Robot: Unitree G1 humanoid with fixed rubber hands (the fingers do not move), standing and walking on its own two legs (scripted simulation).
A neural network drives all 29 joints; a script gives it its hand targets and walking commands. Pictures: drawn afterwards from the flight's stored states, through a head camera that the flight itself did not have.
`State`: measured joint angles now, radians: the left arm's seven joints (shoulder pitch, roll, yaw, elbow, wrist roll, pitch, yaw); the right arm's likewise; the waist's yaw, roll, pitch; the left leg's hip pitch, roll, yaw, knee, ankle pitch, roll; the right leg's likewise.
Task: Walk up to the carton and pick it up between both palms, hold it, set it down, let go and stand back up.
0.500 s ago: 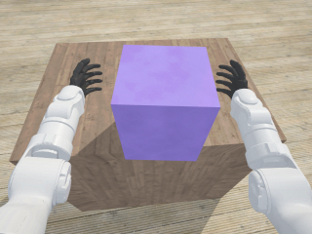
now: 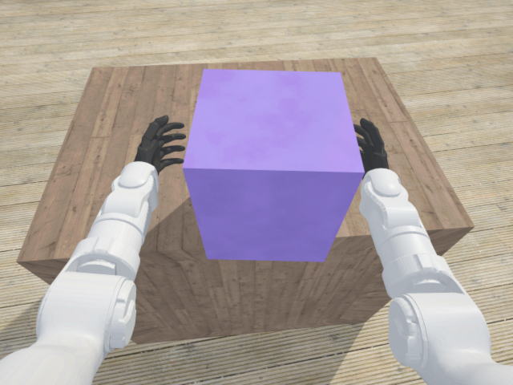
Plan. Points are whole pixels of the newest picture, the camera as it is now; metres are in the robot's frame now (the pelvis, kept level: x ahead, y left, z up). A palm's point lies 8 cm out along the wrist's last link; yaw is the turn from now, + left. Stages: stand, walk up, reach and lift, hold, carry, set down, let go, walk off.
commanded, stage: reach and lift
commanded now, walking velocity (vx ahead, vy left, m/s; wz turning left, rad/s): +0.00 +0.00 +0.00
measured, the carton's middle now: (268, 172) +0.44 -0.02 +0.07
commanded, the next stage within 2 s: none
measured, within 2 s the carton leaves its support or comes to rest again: leaves its support in 1.52 s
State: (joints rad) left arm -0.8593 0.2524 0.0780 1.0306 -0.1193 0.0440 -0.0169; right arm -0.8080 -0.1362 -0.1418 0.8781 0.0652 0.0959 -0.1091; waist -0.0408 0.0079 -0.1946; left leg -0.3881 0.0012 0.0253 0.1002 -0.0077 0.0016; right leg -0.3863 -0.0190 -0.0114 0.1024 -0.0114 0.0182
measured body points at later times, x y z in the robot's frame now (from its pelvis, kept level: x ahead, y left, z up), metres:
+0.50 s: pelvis +0.00 +0.00 +0.00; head +0.06 +0.00 +0.45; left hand +0.46 +0.14 +0.09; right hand +0.44 -0.17 +0.09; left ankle +0.00 +0.12 -0.75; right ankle +0.00 -0.13 -0.75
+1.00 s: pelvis +0.02 +0.00 +0.00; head +0.06 -0.01 +0.45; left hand +0.46 +0.14 +0.08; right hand +0.44 -0.17 +0.09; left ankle +0.00 +0.11 -0.75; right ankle +0.00 -0.13 -0.75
